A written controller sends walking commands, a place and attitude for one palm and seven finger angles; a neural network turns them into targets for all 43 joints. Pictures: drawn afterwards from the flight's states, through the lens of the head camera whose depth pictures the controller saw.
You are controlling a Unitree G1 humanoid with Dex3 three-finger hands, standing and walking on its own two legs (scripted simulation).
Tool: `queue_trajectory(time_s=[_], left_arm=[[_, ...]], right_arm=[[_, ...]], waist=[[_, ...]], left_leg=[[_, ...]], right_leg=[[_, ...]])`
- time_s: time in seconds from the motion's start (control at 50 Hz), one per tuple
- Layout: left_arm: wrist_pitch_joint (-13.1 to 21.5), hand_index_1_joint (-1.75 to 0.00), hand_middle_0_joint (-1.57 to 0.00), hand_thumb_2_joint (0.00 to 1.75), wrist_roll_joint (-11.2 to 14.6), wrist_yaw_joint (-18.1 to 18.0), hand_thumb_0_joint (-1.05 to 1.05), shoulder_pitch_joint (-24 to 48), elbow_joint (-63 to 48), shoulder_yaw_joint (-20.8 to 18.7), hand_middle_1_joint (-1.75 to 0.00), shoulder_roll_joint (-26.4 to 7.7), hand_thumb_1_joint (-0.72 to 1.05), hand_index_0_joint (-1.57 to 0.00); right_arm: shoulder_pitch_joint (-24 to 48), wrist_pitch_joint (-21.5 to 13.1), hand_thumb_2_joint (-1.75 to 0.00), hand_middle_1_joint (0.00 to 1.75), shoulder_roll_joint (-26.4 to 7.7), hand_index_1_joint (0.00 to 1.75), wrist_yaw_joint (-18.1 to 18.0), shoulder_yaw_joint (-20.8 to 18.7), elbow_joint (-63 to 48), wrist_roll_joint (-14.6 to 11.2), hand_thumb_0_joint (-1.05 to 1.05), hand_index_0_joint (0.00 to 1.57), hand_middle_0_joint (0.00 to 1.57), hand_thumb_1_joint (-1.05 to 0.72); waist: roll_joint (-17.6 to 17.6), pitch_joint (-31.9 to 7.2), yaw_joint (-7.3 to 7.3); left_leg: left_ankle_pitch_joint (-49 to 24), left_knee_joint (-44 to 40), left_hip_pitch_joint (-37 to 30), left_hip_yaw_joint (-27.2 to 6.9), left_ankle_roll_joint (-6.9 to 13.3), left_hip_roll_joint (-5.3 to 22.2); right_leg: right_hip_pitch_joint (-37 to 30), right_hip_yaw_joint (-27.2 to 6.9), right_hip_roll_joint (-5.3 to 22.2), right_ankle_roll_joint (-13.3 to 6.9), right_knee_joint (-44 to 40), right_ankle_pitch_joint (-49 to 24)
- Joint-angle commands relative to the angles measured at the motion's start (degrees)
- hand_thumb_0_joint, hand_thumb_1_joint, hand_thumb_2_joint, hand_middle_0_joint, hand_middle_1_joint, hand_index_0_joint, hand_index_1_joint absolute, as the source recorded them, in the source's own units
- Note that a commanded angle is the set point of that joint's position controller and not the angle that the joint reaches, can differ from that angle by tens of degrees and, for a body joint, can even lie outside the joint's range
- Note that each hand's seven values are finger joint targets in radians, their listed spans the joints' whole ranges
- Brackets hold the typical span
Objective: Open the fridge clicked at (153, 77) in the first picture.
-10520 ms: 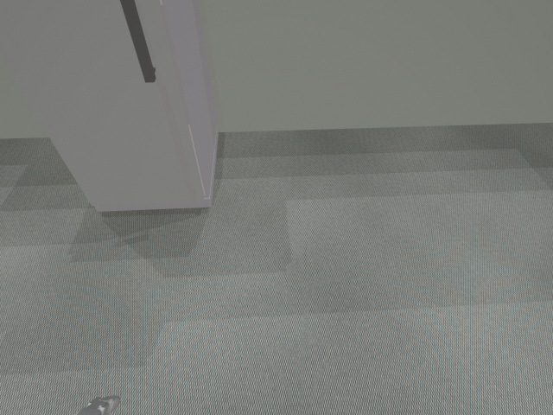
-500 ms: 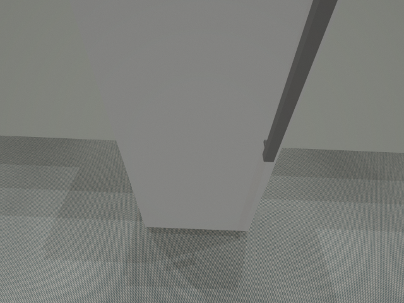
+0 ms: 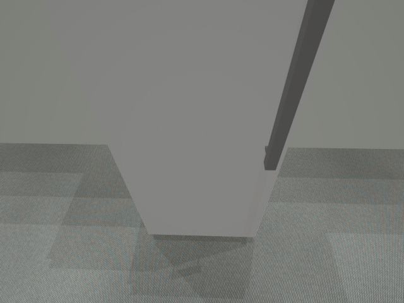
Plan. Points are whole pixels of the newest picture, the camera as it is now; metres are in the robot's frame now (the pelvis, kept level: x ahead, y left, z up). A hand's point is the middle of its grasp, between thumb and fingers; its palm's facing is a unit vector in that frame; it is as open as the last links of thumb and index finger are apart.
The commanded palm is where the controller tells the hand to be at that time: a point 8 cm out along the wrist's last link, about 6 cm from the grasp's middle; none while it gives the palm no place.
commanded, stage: come to a stop and stand still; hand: right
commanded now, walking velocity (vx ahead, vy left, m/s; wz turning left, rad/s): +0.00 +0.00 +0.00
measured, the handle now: (287, 94) +0.49 -0.14 +0.17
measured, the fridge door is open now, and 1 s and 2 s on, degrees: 0 0 0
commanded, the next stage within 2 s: look again from close up in 1.90 s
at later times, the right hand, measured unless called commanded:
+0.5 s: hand out of the picture +0.10 -0.16 -0.18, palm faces +0.08 +0.98 -0.18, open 7.3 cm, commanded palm none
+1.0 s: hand out of the picture -0.03 -0.16 -0.17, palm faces +0.06 +0.97 -0.22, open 7.4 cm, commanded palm none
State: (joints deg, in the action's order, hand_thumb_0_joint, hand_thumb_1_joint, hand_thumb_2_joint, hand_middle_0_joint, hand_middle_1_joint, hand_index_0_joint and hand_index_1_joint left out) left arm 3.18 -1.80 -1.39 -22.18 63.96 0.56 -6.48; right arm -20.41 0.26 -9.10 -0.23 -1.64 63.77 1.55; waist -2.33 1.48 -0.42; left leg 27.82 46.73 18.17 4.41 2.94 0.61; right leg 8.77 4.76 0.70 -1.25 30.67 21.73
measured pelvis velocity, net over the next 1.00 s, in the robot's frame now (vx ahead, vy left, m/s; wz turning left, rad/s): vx -0.01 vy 0.01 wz -0.05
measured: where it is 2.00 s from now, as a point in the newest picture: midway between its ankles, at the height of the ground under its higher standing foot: outside the picture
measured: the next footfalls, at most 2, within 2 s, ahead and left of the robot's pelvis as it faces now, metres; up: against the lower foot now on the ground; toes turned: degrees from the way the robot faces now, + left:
left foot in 0.22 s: +0.15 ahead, +0.14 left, +0.00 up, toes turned +3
right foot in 0.50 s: +0.05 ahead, -0.10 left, +0.00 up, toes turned -7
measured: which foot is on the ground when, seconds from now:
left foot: up 0.00-0.20, down 0.22-0.52, up 0.54-0.72, down 0.74-1.00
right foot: down 0.00-0.24, up 0.26-0.48, down 0.50-1.00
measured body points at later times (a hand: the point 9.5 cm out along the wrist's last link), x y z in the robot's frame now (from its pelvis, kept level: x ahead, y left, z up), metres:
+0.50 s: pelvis +0.02 +0.02 -0.01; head +0.05 +0.00 +0.44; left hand +0.09 +0.27 -0.15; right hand +0.10 -0.21 -0.16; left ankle +0.11 +0.14 -0.73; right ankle +0.01 -0.09 -0.73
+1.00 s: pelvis -0.01 +0.01 +0.00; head -0.01 +0.02 +0.45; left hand +0.05 +0.25 -0.15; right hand -0.03 -0.21 -0.15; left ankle +0.01 +0.13 -0.73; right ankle +0.01 -0.09 -0.73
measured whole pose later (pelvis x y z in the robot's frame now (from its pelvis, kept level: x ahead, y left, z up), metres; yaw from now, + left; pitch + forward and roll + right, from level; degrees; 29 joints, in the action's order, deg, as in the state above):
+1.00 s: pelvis -0.01 +0.01 +0.00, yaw -3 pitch -3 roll +0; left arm -0.1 -0.9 -0.2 -14.9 56.7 -0.9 -11.4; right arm -20.0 -0.8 -9.1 -2.1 1.3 60.1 1.3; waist 1.3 1.8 0.0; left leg 15.6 31.6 13.6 1.3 0.3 0.7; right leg 14.3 4.8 0.5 -1.5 30.7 14.1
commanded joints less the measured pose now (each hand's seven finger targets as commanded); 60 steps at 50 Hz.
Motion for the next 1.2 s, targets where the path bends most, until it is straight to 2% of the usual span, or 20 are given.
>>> queue_trajectory(time_s=[0.0,0.14,0.16,0.18,0.22,0.24,0.3,0.44,0.46,0.48,0.5,0.56,0.68,0.72,0.78,0.8,0.82,0.84,0.92,1.18], left_arm=[[1.0,-0.30,-0.20,0.90,-0.3,-1.3,0.00,-11.5,1.6,-1.4,-0.30,-8.3,0.90,-0.20],[-0.2,-0.30,-0.20,0.90,0.7,-2.0,0.00,-4.8,0.3,-2.2,-0.30,-9.8,0.90,-0.20],[-0.3,-0.30,-0.20,0.90,1.2,-1.7,0.00,-5.4,-0.1,-2.4,-0.30,-8.9,0.90,-0.20],[-0.4,-0.30,-0.20,0.90,1.7,-1.4,0.00,-6.7,-0.7,-2.7,-0.30,-7.3,0.90,-0.20],[-1.8,-0.30,-0.20,0.90,1.8,-1.6,0.00,-7.8,-0.8,-3.3,-0.30,-3.2,0.90,-0.20],[-2.5,-0.30,-0.20,0.90,1.8,-1.6,0.00,-5.3,-1.5,-3.2,-0.30,-2.9,0.90,-0.20],[-3.7,-0.30,-0.20,0.90,1.3,-0.9,0.00,-2.0,-2.2,-3.5,-0.30,-2.8,0.90,-0.20],[-3.7,-0.30,-0.20,0.90,0.8,0.3,0.00,-4.0,-4.3,-3.2,-0.30,-3.3,0.90,-0.20],[-3.4,-0.30,-0.20,0.90,0.8,0.1,0.00,-4.2,-4.7,-3.5,-0.30,-5.1,0.90,-0.20],[-2.9,-0.30,-0.20,0.90,0.1,-0.1,0.00,-1.3,-6.8,-3.9,-0.30,-9.3,0.90,-0.20],[-3.0,-0.30,-0.20,0.90,-0.3,0.0,0.00,4.2,-9.5,-4.0,-0.30,-11.7,0.90,-0.20],[-2.3,-0.30,-0.20,0.90,-0.1,-0.6,0.00,11.5,-11.4,-3.2,-0.30,-9.3,0.90,-0.20],[-2.0,-0.30,-0.20,0.90,0.5,-0.6,0.00,7.1,-9.7,-3.8,-0.30,-11.0,0.90,-0.20],[-1.5,-0.30,-0.20,0.90,1.4,-0.3,0.00,7.2,-9.6,-3.4,-0.30,-9.1,0.90,-0.20],[-2.4,-0.30,-0.20,0.90,1.3,0.0,0.00,7.7,-7.6,-2.9,-0.30,-8.2,0.90,-0.20],[-2.6,-0.30,-0.20,0.90,1.2,0.1,0.00,7.6,-7.0,-2.8,-0.30,-7.8,0.90,-0.20],[-1.9,-0.30,-0.20,0.90,1.4,0.5,0.00,10.4,-9.9,-3.0,-0.30,-11.2,0.90,-0.20],[-2.5,-0.30,-0.20,0.90,1.4,1.0,0.00,7.7,-11.0,-2.5,-0.30,-7.9,0.90,-0.20],[-2.3,-0.30,-0.20,0.90,0.9,1.2,0.00,6.9,-10.7,-2.1,-0.30,-9.0,0.90,-0.20],[-1.8,-0.30,-0.20,0.90,0.6,0.9,0.00,4.3,-7.8,-1.7,-0.30,-10.8,0.90,-0.20]], right_arm=[[10.1,-2.6,-0.90,0.30,-1.7,0.30,0.4,-0.9,-7.9,-0.3,0.00,0.20,0.20,-0.90],[2.1,-1.9,-0.90,0.30,-3.9,0.30,-0.6,-1.5,-5.3,-1.0,0.00,0.20,0.20,-0.90],[-0.2,-2.5,-0.90,0.30,-8.0,0.30,-1.1,-2.3,-4.9,-0.9,0.00,0.20,0.20,-0.90],[-1.7,-2.9,-0.90,0.30,-11.5,0.30,-1.6,-2.9,-4.5,-0.8,0.00,0.20,0.20,-0.90],[-2.5,-2.5,-0.90,0.30,-11.7,0.30,-2.1,-2.8,-4.5,-0.7,0.00,0.20,0.20,-0.90],[-1.4,-2.6,-0.90,0.30,-11.1,0.30,-2.4,-2.8,-4.6,-0.5,0.00,0.20,0.20,-0.90],[5.1,-1.0,-0.90,0.30,-9.8,0.30,-3.0,-3.0,-7.3,0.1,0.00,0.20,0.20,-0.90],[10.9,1.1,-0.90,0.30,-10.5,0.30,-2.2,-3.3,-10.8,0.1,0.00,0.20,0.20,-0.90],[10.8,1.5,-0.90,0.30,-8.1,0.30,-2.0,-2.7,-11.7,-0.2,0.00,0.20,0.20,-0.90],[11.1,2.0,-0.90,0.30,-4.8,0.30,-1.5,-2.2,-13.0,-0.8,0.00,0.20,0.20,-0.90],[11.7,2.3,-0.90,0.30,-4.8,0.30,-1.5,-2.1,-13.3,-0.6,0.00,0.20,0.20,-0.90],[7.0,2.2,-0.90,0.30,-4.2,0.30,-1.1,-2.0,-10.5,0.4,0.00,0.20,0.20,-0.90],[3.4,-0.6,-0.90,0.30,-4.4,0.30,-1.4,-0.6,-8.5,-0.3,0.00,0.20,0.20,-0.90],[2.2,-1.8,-0.90,0.30,-8.0,0.30,-1.7,-0.5,-7.3,-0.3,0.00,0.20,0.20,-0.90],[2.9,-2.0,-0.90,0.30,-7.5,0.30,-1.6,0.3,-6.0,-0.5,0.00,0.20,0.20,-0.90],[3.1,-1.9,-0.90,0.30,-7.1,0.30,-1.7,0.4,-5.8,-0.6,0.00,0.20,0.20,-0.90],[-2.7,-2.7,-0.90,0.30,-6.4,0.30,-3.9,0.5,-4.3,0.2,0.00,0.20,0.20,-0.90],[1.0,-2.9,-0.90,0.30,-10.0,0.30,-3.6,0.5,-7.3,-0.4,0.00,0.20,0.20,-0.90],[2.5,-2.6,-0.90,0.30,-8.7,0.30,-2.5,1.0,-8.4,-0.5,0.00,0.20,0.20,-0.90],[1.0,-1.6,-0.90,0.30,-8.4,0.30,-1.8,1.0,-7.9,-0.5,0.00,0.20,0.20,-0.90]], waist=[[7.6,4.7,-3.09],[8.8,0.4,3.05],[3.6,-2.8,3.44],[-3.6,-6.5,3.33],[-7.8,-7.5,2.43],[-14.2,-7.3,3.12],[-8.2,-5.5,1.88],[-5.9,-2.9,-1.93],[1.0,-1.7,-2.11],[15.1,1.4,-1.38],[18.1,4.4,-0.74],[11.5,4.1,2.65],[5.6,-2.2,1.52],[-1.4,-3.6,0.15],[-5.6,-2.9,-0.49],[-5.4,-1.6,-0.54],[-0.9,-2.0,1.24],[-2.4,-5.2,-1.04],[2.9,3.1,-0.96],[2.3,3.3,0.80]], left_leg=[[1.9,15.5,23.1,-2.3,-0.2,3.4],[-22.8,-19.0,-7.3,0.6,-1.9,1.5],[-35.6,-19.9,-15.8,-3.6,-1.3,4.9],[-57.6,-16.1,-22.8,-14.0,3.0,14.6],[-75.9,-17.8,-19.0,-17.2,9.9,23.7],[-73.5,-19.1,-16.3,-18.9,11.2,23.8],[-53.8,-21.7,-7.6,-15.8,11.0,21.3],[-10.5,-23.2,8.5,-11.8,3.7,13.4],[-5.0,-18.0,10.9,-9.0,1.2,9.5],[-1.3,-10.9,11.6,-3.4,-2.6,3.4],[0.2,-2.6,7.9,-1.7,-3.4,1.4],[-4.9,6.9,5.0,-5.2,-2.5,1.7],[-13.0,-22.3,-3.6,-3.5,-3.7,2.4],[-30.3,-25.1,-7.9,-12.0,-0.9,8.4],[-29.3,-24.7,-4.6,-12.1,0.0,9.0],[-24.6,-26.0,-2.8,-12.2,0.0,8.8],[-38.1,-23.8,-4.8,-14.6,-1.4,8.9],[-21.8,-25.4,-5.1,-15.5,0.2,10.4],[-3.5,-25.4,2.6,-11.6,0.5,5.7],[-3.3,-24.1,-1.7,-10.0,-0.1,3.8]], right_leg=[[-12.1,-19.4,19.0,-13.5,-12.8,-40.3],[0.4,-6.0,9.3,-3.7,-3.8,-42.4],[4.6,-6.0,7.6,-1.5,-0.7,-32.8],[11.3,-4.0,3.1,0.5,4.3,-13.5],[11.8,-2.0,-0.4,2.2,16.3,13.7],[13.3,-3.4,0.5,2.2,22.7,16.6],[13.5,-4.3,1.3,2.4,27.8,12.8],[-2.3,0.8,-0.9,2.3,-1.4,-4.1],[-4.2,-2.9,2.1,1.5,-8.4,-3.7],[3.5,-16.8,12.2,-2.8,-16.7,-0.5],[13.9,-22.7,17.9,-7.4,-21.5,3.2],[14.5,-14.4,12.8,-7.7,-18.1,-7.4],[-1.1,-9.6,10.3,-6.2,-7.4,-29.1],[1.5,-6.0,5.3,-1.3,-5.1,-20.2],[-0.8,-4.4,3.9,0.4,-6.0,-13.6],[-0.8,-4.4,3.8,0.5,-6.9,-11.7],[0.3,-3.4,5.2,1.3,1.5,-13.2],[2.9,-3.6,2.9,1.1,-0.4,-3.0],[4.7,-6.2,4.1,-0.3,-6.2,-4.2],[11.2,-8.6,5.3,-1.4,-12.7,4.0]])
